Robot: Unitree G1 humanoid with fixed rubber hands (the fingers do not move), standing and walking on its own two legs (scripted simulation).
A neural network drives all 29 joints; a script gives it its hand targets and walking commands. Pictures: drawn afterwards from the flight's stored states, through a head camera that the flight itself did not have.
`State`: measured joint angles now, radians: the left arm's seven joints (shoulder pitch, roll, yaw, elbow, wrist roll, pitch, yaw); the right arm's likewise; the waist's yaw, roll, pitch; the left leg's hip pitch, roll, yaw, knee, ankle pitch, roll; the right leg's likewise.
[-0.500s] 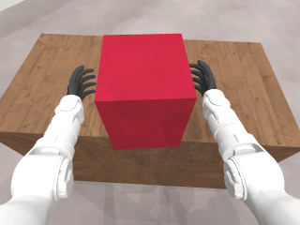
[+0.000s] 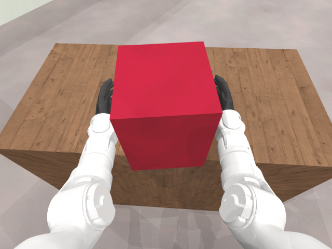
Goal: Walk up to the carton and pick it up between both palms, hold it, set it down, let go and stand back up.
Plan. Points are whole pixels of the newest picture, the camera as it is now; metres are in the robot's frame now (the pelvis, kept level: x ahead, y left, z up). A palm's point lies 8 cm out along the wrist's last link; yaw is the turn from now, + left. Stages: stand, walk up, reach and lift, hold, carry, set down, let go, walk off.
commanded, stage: reach and lift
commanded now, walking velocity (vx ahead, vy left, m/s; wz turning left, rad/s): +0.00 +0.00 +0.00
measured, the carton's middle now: (164, 111) +0.46 +0.01 +0.04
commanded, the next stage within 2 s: none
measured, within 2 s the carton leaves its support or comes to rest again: leaves its support in 0.86 s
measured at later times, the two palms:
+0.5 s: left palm (105, 112) +0.44 +0.16 +0.06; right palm (223, 107) +0.45 -0.13 +0.07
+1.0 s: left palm (102, 112) +0.42 +0.15 +0.09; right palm (228, 106) +0.43 -0.14 +0.09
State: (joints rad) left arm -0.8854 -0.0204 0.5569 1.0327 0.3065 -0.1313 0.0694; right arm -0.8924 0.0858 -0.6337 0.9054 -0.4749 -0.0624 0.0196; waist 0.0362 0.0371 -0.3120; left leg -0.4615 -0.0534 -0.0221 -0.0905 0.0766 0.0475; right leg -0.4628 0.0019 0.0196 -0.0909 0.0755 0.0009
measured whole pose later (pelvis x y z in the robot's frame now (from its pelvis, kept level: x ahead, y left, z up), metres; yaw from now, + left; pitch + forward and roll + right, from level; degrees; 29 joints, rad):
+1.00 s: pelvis +0.01 -0.01 +0.00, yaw +1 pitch +21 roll +0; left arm -0.82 0.06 0.22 1.08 0.02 0.01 0.17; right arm -0.83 -0.02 -0.26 1.04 -0.08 0.04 -0.13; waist 0.03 0.01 -0.35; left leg -0.43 -0.04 -0.03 0.12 -0.06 0.03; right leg -0.43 0.02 0.01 0.12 -0.06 -0.01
